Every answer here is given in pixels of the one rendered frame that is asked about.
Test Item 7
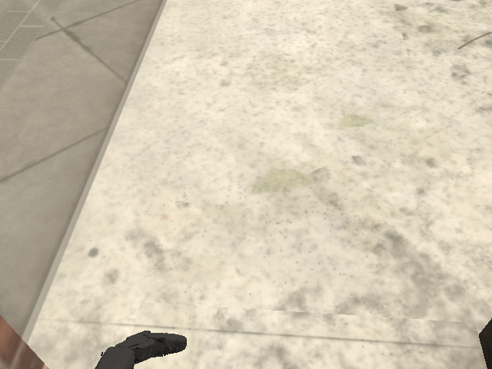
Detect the left robot hand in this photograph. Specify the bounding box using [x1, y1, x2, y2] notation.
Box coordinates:
[95, 331, 187, 369]

